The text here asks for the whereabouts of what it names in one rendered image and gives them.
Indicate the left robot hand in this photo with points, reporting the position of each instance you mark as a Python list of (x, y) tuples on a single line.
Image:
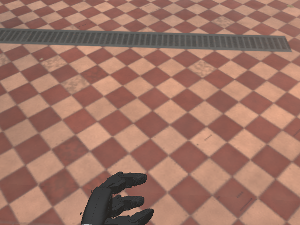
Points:
[(101, 207)]

